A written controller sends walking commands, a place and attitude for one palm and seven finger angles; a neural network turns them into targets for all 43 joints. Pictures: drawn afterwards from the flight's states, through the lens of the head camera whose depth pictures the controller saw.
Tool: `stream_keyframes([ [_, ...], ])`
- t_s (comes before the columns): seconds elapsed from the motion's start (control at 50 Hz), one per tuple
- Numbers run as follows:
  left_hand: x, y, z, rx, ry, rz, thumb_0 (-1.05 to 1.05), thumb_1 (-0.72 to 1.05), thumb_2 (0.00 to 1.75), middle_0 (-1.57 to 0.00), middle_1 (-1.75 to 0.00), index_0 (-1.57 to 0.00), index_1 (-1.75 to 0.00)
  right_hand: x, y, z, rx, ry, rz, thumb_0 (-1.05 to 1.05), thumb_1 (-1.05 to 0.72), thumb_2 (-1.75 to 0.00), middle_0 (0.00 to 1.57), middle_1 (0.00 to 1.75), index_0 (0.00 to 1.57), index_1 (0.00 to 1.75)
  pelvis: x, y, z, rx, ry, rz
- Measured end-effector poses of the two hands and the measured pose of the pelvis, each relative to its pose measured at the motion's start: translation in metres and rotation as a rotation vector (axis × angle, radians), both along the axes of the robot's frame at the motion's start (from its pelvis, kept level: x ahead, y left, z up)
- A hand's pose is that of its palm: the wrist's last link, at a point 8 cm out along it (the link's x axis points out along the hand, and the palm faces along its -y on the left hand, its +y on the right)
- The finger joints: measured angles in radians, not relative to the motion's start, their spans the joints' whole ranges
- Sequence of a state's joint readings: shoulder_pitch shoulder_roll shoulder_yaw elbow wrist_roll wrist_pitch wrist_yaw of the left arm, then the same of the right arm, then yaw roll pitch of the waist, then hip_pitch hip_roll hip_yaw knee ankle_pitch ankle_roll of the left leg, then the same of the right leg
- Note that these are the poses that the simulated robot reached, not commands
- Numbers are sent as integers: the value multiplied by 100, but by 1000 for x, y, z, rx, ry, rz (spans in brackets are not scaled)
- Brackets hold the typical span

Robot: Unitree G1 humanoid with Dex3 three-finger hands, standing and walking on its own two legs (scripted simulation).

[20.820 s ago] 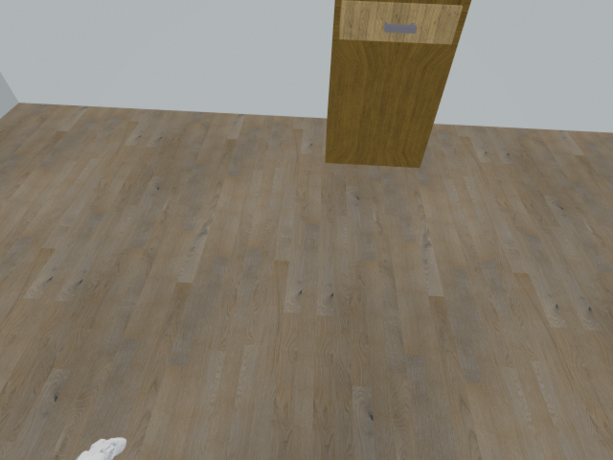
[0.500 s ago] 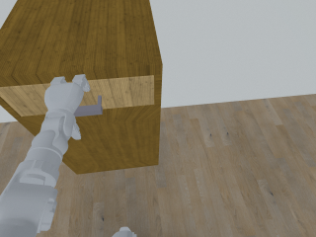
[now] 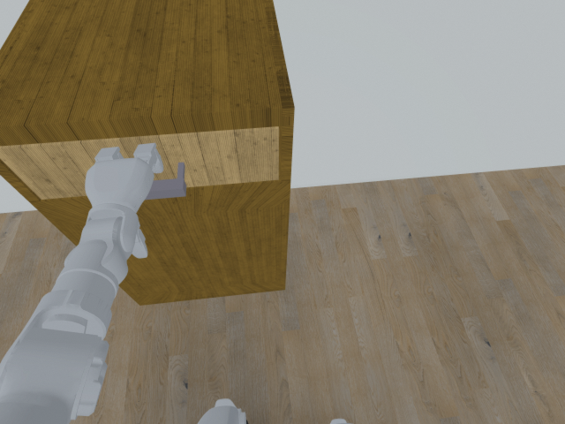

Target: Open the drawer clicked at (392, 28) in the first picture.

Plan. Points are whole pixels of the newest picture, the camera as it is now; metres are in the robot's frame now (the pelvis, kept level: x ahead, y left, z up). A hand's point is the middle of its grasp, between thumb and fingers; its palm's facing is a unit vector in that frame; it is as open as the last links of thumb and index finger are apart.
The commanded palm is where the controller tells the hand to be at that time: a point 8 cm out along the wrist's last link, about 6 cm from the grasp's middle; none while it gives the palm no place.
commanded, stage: lower the fingers behind the handle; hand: left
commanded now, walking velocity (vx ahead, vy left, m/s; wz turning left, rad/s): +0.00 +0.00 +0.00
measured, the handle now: (150, 180) +0.52 +0.23 -0.02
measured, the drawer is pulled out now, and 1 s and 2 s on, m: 0.00 0.00 0.00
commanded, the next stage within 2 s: close the thumb around the handle in 1.24 s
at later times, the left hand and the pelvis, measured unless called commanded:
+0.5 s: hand (145, 209) +0.46 +0.23 -0.02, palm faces -0.07 -0.03 -1.00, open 13.8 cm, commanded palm +0.44 +0.22 +0.04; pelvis +0.00 +0.00 -0.01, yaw -1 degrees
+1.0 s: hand (151, 212) +0.46 +0.22 -0.04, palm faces -0.05 -0.01 -1.00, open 13.8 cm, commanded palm +0.45 +0.21 +0.01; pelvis -0.01 +0.00 -0.03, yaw -1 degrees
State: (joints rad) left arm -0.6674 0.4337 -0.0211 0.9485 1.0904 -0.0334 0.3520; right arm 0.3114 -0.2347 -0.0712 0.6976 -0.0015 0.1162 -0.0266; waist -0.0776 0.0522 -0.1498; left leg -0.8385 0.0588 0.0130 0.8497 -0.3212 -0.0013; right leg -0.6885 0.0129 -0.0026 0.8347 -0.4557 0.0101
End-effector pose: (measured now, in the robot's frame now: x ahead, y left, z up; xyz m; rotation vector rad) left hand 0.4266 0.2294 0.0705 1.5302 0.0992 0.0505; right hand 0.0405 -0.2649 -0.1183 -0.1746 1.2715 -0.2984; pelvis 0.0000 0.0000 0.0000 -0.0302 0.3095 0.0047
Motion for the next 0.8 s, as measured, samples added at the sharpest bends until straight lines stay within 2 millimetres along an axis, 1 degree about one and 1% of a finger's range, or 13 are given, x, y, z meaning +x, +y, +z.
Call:
stream_keyframes([
  [0.1,1,8,-9,22,17,43,0,-49,30,-32,-120,-32,-120,-13,0,-4,-2,36,-6,1,-90,-90,20,29,20,30,-3,-1,-3,-3,17,4],
  [0.16,4,4,-10,16,23,35,0,-49,30,-32,-120,-32,-120,-21,0,-5,-6,56,-13,1,-90,-90,20,29,20,30,-3,-1,-4,-6,22,5],
  [0.3,16,-12,-15,-16,25,-6,0,-49,30,-32,-120,-32,-120,-36,0,-6,-16,82,-39,1,-90,-90,20,30,20,30,-2,0,-7,-7,37,-6],
  [0.36,18,-13,-20,-13,22,-3,0,-49,30,-32,-120,-32,-120,-40,1,-7,-14,88,-51,1,-90,-90,20,29,20,30,-1,0,-9,-6,46,-14],
  [0.42,17,-9,-26,-3,25,12,0,-49,30,-32,-120,-32,-120,-43,2,-10,-8,97,-54,1,-90,-90,20,29,20,30,-1,0,-11,-5,56,-19],
  [0.54,10,-1,-38,11,39,28,0,-49,30,-32,-120,-32,-120,-42,4,-15,1,110,-47,1,-90,-90,20,30,20,30,-1,1,-14,-7,67,-18],
  [0.66,12,-3,-42,4,26,13,0,-49,30,-32,-120,-32,-120,-34,4,-18,-8,96,-31,1,-90,-90,20,30,20,30,-2,1,-18,-11,78,-10],
  [0.8,13,-8,-52,2,26,18,0,-49,30,-32,-120,-32,-120,-27,3,-22,-10,76,-19,0,-90,-90,20,30,20,30,-3,2,-23,-14,92,-12],
])
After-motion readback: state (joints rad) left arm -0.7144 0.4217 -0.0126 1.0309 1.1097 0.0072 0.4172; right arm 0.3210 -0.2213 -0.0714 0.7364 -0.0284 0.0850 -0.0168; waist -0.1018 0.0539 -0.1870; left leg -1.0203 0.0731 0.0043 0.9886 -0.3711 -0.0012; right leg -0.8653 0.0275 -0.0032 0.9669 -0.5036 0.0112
